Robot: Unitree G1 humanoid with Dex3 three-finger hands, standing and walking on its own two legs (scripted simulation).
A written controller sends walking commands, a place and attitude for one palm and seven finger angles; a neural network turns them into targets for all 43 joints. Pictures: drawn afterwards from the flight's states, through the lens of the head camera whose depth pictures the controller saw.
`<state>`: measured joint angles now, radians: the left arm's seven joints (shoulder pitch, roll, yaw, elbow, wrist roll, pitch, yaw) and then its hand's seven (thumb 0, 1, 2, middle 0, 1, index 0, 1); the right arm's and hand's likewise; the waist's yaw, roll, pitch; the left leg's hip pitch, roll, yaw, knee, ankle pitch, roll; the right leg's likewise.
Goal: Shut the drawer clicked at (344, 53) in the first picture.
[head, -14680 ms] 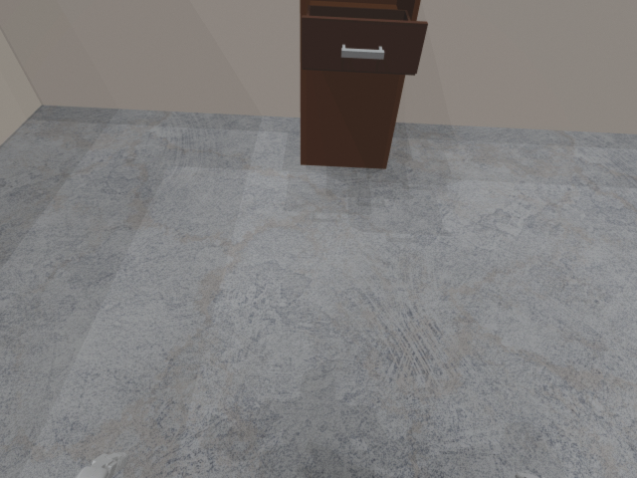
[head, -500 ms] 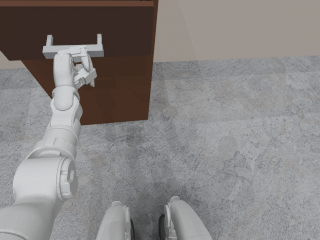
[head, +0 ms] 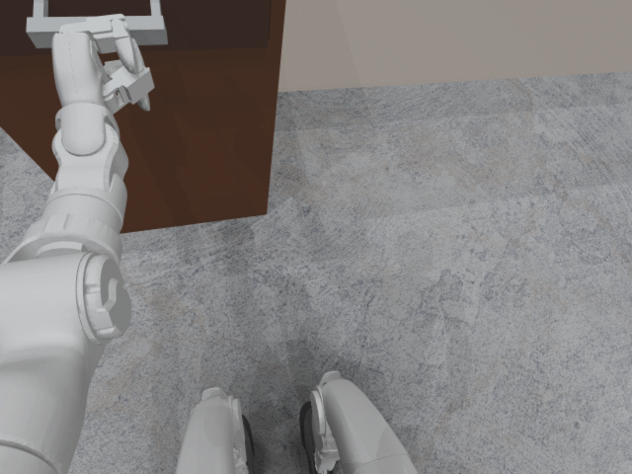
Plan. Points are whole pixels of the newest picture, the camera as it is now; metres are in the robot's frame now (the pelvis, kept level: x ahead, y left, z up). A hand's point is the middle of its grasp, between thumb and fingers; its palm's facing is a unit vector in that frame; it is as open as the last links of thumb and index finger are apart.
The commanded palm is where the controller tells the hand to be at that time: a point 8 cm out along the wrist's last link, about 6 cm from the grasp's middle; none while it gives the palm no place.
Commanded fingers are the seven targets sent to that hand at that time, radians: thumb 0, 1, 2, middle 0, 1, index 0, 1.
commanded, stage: push the drawer shut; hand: left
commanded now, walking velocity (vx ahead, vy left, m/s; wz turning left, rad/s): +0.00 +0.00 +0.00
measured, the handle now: (100, 17) +0.65 +0.16 +0.07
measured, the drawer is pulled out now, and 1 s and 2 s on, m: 0.01 0.00 0.00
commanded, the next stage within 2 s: pull the fist back off the drawer in 0.60 s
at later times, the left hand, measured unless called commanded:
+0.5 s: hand (135, 58) +0.60 +0.13 +0.06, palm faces +0.09 -1.00 -0.04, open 3.1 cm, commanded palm +0.62 +0.14 +0.07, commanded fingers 0.00 0.90 0.90 -1.40 -1.60 -1.40 -1.60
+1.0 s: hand (134, 54) +0.59 +0.13 +0.07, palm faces +0.08 -1.00 -0.04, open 3.4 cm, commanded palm +0.60 +0.13 +0.07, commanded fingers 0.00 0.90 0.90 -1.40 -1.60 -1.40 -1.60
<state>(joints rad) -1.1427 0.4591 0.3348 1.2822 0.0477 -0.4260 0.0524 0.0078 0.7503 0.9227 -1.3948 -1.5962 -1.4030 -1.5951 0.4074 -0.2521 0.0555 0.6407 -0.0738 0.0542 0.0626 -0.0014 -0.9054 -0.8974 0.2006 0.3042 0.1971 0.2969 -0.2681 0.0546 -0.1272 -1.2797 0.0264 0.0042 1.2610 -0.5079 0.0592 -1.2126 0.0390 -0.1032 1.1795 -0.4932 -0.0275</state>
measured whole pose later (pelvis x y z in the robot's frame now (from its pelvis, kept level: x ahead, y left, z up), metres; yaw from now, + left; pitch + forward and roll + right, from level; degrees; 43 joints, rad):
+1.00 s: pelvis -0.03 +0.00 -0.02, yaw -1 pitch +32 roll -7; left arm -1.37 0.62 0.32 1.40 0.10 -0.32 0.04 0.09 0.65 0.97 -1.39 -1.60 -1.40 -1.60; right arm 0.45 -0.26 0.10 0.65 -0.08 -0.03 0.05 0.00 -0.90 -0.90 0.20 0.30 0.20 0.30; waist -0.34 0.06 -0.11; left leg -1.42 0.03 -0.03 1.32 -0.47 0.06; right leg -1.33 0.04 -0.14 1.21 -0.45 -0.03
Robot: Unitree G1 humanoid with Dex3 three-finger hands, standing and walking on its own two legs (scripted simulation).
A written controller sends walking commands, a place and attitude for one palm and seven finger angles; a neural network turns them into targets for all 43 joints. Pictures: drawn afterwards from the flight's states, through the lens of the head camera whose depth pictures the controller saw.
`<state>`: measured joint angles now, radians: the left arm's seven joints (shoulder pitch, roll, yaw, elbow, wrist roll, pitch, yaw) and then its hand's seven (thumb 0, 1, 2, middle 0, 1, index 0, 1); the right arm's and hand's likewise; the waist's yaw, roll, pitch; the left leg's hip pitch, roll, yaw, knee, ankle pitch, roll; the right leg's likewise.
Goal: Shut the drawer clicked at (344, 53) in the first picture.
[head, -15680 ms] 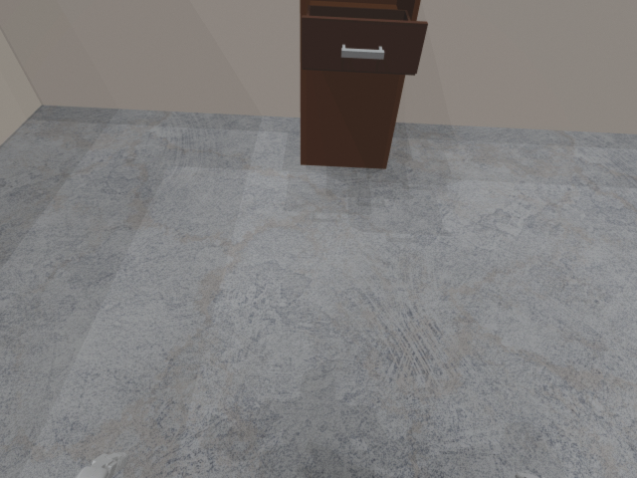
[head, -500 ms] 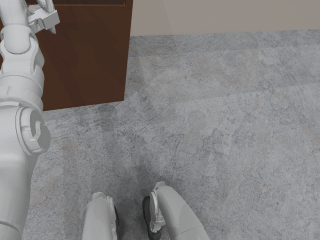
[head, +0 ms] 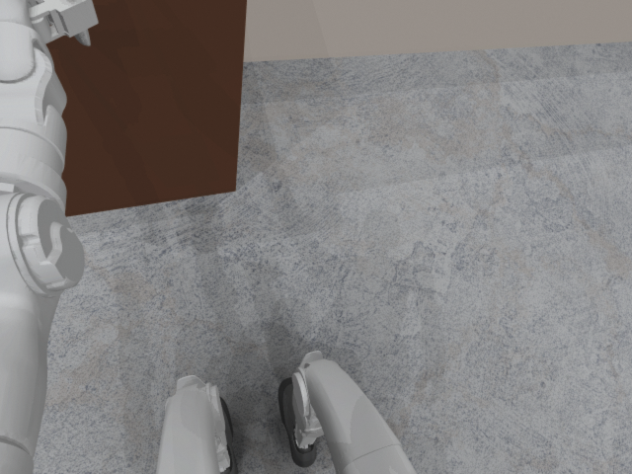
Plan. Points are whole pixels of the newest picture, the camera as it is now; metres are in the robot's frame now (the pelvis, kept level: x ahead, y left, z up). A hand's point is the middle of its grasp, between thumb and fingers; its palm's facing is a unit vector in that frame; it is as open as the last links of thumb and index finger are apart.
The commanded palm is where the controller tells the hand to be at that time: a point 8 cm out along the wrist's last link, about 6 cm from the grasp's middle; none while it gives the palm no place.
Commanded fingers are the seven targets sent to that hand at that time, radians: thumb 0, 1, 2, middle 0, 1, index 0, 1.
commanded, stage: pull the fist back off the drawer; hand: left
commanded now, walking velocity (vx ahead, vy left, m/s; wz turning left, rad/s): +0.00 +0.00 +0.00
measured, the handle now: out of the picture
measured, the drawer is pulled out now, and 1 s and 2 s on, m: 0.00 0.00 0.00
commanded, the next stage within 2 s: draw the hand back to the body in 0.40 s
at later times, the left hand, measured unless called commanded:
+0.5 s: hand out of the picture +0.61 +0.14 +0.09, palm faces +0.12 -0.99 -0.02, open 3.3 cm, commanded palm +0.57 +0.16 +0.09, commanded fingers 0.00 0.90 0.90 -1.40 -1.60 -1.40 -1.60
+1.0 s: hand out of the picture +0.45 +0.17 +0.17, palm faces +0.07 -1.00 -0.04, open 3.3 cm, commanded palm +0.41 +0.22 +0.18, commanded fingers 0.00 0.90 0.90 -1.40 -1.60 -1.40 -1.60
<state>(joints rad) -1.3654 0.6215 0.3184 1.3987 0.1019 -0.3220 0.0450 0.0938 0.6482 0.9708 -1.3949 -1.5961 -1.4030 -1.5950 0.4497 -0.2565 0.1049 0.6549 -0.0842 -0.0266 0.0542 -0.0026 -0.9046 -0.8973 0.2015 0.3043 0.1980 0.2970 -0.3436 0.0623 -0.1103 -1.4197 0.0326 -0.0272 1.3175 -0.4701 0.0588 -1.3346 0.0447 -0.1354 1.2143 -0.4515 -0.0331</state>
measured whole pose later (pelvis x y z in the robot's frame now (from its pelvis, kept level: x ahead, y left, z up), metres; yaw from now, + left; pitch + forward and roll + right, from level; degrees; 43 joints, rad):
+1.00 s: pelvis +0.08 -0.01 +0.10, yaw +2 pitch +13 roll -2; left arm -0.28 0.25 0.16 0.46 -0.18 -0.26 -0.09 0.02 0.90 0.90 -1.40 -1.60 -1.40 -1.60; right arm 0.28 -0.27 0.01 0.53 0.04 0.06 0.03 0.00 -0.91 -0.90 0.20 0.30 0.19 0.30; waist -0.05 0.04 -0.15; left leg -0.64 0.01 0.02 0.87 -0.45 0.04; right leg -0.59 0.05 -0.06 0.80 -0.44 -0.03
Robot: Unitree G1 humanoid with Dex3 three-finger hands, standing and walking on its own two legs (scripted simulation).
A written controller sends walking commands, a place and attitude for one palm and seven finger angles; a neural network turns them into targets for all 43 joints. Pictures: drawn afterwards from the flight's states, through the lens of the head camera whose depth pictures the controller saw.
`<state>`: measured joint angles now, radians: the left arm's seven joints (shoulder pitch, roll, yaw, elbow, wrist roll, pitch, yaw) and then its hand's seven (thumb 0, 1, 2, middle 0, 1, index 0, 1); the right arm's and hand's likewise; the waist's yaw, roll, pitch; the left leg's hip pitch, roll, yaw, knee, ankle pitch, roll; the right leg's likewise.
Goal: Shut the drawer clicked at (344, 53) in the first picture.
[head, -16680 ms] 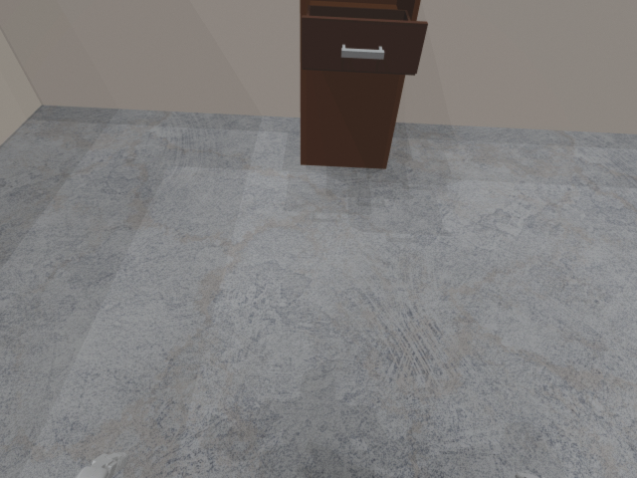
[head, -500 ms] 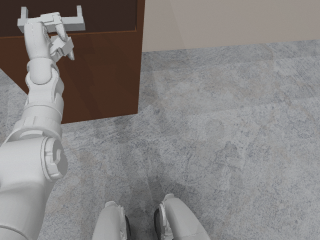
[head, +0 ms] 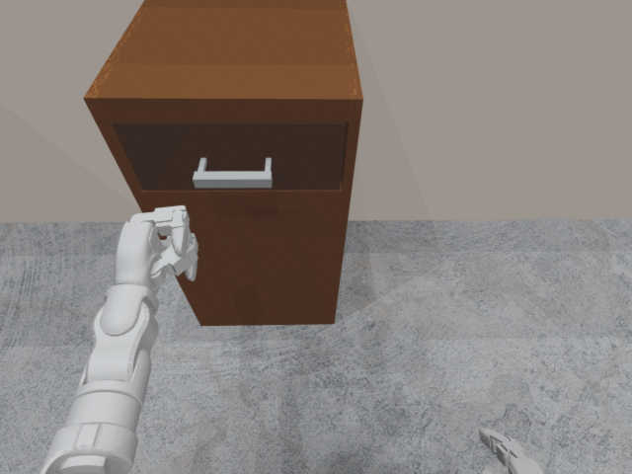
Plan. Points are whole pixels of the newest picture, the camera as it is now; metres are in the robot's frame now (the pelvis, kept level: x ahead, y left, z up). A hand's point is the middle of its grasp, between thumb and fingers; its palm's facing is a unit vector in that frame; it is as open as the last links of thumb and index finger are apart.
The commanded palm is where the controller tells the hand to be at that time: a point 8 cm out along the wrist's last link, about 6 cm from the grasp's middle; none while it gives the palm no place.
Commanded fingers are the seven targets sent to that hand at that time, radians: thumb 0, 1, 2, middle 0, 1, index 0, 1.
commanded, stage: draw the hand back to the body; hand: left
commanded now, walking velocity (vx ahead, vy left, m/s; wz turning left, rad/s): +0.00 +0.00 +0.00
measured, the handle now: (234, 171) +0.62 +0.16 -0.01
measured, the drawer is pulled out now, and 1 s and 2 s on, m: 0.00 0.00 0.00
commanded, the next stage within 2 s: step back with the hand held close in 0.88 s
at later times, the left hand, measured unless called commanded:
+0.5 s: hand (60, 346) +0.22 +0.22 +0.16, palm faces +0.28 -0.92 -0.28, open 3.3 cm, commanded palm +0.17 +0.27 +0.18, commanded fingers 0.00 0.90 0.90 -1.40 -1.60 -1.40 -1.60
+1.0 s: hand out of the picture +0.16 +0.24 +0.19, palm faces +0.41 -0.84 -0.36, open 3.3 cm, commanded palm +0.11 +0.28 +0.22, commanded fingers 0.00 0.90 0.90 -1.40 -1.60 -1.40 -1.60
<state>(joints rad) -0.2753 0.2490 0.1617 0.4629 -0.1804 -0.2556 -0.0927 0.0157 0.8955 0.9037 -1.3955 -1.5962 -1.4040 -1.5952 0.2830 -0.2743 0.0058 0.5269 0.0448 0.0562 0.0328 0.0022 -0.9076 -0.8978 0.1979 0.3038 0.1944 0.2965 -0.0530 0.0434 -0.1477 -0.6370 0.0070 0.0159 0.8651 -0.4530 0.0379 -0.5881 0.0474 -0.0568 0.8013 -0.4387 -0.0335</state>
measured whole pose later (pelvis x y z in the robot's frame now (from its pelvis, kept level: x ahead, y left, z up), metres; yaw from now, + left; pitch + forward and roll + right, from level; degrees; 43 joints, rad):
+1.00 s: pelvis -0.01 +0.00 +0.04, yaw +1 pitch -5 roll -1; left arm 0.51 0.32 0.25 -0.45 -0.07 -0.07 0.11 0.02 0.89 0.90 -1.40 -1.60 -1.41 -1.59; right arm 0.20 -0.24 0.05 0.62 0.00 -0.09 -0.08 0.01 -0.90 -0.90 0.20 0.30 0.20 0.30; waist 0.07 0.06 0.02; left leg -0.10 -0.02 0.01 0.44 -0.25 0.04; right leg -0.06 0.03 -0.05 0.39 -0.25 -0.03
